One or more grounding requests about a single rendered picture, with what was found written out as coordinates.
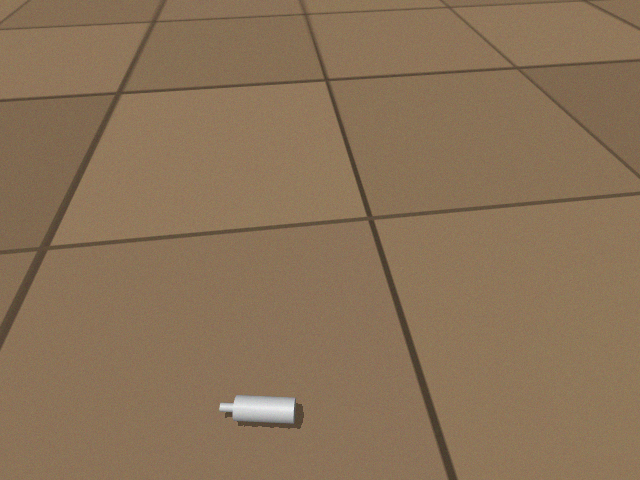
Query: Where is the bottle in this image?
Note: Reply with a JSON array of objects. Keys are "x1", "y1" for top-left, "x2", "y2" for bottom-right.
[{"x1": 219, "y1": 395, "x2": 296, "y2": 424}]

